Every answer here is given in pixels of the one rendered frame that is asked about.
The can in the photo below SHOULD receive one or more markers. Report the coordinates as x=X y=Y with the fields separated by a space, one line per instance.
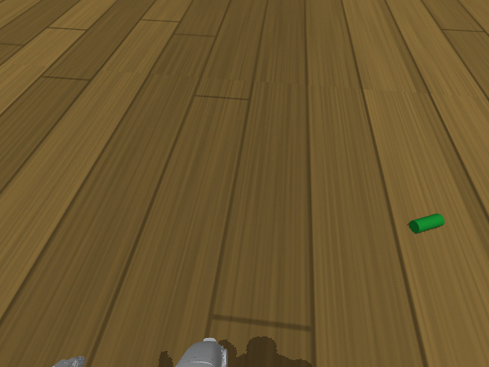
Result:
x=426 y=223

